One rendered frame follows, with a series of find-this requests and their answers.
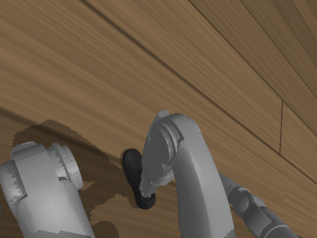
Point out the right robot arm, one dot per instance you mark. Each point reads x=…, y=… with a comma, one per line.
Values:
x=261, y=221

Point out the right robot foot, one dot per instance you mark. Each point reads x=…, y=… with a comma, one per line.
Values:
x=133, y=170

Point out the right robot hand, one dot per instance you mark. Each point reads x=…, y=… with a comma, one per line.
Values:
x=228, y=184

